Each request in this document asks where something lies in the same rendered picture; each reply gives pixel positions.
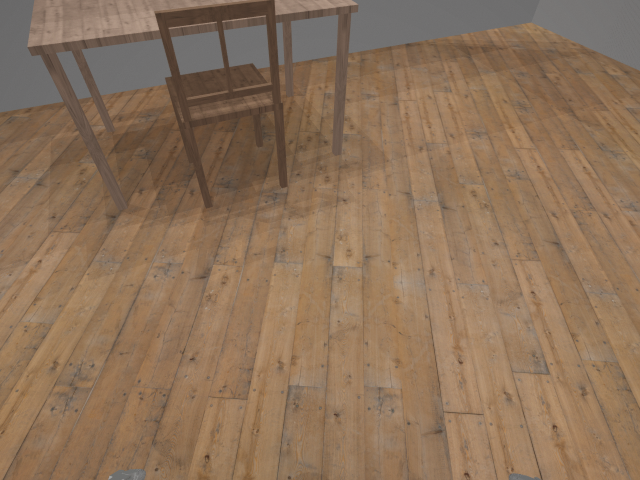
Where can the chair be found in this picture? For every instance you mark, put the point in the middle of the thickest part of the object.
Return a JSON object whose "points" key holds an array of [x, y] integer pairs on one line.
{"points": [[228, 93]]}

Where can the table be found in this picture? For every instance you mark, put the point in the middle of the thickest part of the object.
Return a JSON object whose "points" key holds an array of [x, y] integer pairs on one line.
{"points": [[72, 25]]}

